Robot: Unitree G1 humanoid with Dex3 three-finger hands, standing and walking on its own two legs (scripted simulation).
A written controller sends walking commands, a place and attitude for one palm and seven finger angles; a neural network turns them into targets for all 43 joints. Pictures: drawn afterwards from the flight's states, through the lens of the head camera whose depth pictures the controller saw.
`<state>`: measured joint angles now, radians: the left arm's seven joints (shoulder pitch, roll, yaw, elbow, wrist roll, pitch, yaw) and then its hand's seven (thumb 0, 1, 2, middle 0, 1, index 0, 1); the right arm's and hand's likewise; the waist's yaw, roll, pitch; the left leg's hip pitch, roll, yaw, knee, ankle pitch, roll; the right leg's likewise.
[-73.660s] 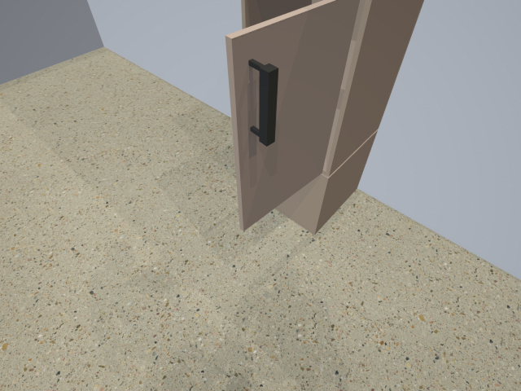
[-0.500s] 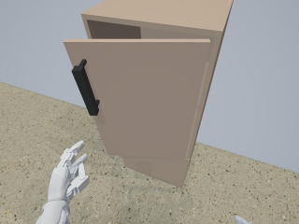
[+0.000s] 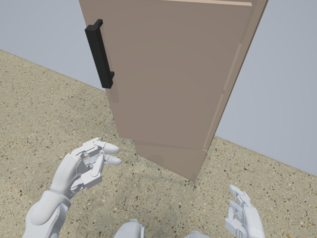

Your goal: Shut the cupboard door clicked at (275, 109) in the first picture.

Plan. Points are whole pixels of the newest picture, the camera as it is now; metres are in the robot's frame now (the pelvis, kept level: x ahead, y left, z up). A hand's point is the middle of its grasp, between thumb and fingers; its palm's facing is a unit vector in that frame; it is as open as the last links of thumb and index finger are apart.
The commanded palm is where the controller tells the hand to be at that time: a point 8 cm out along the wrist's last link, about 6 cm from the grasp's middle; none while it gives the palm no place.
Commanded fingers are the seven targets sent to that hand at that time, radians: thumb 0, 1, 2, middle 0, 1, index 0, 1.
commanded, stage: raise the hand and make a fist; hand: left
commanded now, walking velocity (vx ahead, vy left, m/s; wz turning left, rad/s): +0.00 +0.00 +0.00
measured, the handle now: (103, 55) +0.53 +0.18 +0.18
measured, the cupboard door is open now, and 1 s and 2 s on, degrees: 18 18 18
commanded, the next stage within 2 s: bring the fist close to the handle in 1.20 s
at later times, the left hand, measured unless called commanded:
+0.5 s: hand (56, 152) +0.25 +0.21 +0.15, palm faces -0.04 -1.00 -0.08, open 3.1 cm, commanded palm +0.22 +0.26 +0.14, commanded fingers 0.00 0.90 0.90 -1.30 -1.50 -1.30 -1.50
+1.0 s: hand (62, 148) +0.25 +0.20 +0.17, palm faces -0.11 -0.99 -0.05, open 3.1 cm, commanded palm +0.22 +0.25 +0.18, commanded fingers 0.00 0.90 0.90 -1.30 -1.50 -1.30 -1.50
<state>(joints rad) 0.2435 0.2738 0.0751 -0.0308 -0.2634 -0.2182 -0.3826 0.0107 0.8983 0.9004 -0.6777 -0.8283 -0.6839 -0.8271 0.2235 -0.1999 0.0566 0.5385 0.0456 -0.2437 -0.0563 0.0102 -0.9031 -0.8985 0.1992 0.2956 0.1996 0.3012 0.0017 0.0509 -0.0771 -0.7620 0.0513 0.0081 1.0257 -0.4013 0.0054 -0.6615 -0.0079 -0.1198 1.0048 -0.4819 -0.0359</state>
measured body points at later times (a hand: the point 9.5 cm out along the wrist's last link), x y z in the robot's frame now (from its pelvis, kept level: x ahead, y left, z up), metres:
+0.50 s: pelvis +0.03 +0.03 +0.03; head +0.04 +0.03 +0.48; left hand +0.25 +0.27 +0.16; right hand +0.23 -0.20 -0.02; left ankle +0.07 +0.12 -0.67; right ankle +0.02 -0.10 -0.67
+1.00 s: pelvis +0.02 +0.01 +0.05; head +0.01 -0.01 +0.50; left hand +0.25 +0.25 +0.17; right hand +0.20 -0.21 -0.01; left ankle +0.07 +0.12 -0.67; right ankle +0.02 -0.10 -0.67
